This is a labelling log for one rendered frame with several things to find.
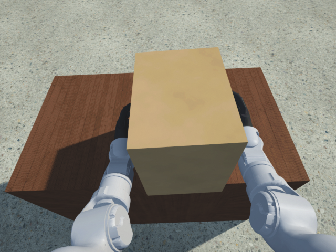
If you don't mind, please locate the robot left hand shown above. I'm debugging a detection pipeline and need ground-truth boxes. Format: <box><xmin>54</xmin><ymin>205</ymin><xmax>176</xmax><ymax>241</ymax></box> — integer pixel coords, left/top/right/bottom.
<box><xmin>114</xmin><ymin>103</ymin><xmax>131</xmax><ymax>139</ymax></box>

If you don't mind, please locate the robot right upper arm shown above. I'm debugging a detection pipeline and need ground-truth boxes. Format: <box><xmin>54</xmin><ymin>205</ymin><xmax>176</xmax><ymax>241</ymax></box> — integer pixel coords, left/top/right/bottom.
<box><xmin>249</xmin><ymin>190</ymin><xmax>336</xmax><ymax>252</ymax></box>

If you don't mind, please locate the right robot forearm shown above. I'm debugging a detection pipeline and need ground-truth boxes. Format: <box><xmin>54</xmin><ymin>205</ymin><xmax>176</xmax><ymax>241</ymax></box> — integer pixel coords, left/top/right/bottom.
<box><xmin>238</xmin><ymin>126</ymin><xmax>318</xmax><ymax>226</ymax></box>

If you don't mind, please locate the left robot forearm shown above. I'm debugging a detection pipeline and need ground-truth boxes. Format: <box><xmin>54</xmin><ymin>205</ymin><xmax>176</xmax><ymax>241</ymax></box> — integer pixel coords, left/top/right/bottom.
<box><xmin>71</xmin><ymin>138</ymin><xmax>134</xmax><ymax>245</ymax></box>

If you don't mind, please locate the robot left upper arm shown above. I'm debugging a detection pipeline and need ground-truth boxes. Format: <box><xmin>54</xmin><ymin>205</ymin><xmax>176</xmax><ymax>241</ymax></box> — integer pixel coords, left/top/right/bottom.
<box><xmin>51</xmin><ymin>204</ymin><xmax>133</xmax><ymax>252</ymax></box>

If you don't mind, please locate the pedestal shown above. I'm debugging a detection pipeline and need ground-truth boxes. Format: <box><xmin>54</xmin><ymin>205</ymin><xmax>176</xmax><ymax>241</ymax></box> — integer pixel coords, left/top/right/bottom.
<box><xmin>5</xmin><ymin>67</ymin><xmax>310</xmax><ymax>224</ymax></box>

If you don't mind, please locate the carton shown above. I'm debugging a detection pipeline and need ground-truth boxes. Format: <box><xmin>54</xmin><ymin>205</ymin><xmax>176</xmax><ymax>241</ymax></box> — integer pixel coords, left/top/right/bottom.
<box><xmin>127</xmin><ymin>47</ymin><xmax>248</xmax><ymax>196</ymax></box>

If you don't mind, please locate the robot right hand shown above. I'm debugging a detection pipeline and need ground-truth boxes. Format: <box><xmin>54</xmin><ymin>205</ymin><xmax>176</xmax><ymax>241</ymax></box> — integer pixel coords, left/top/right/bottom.
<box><xmin>232</xmin><ymin>91</ymin><xmax>253</xmax><ymax>127</ymax></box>

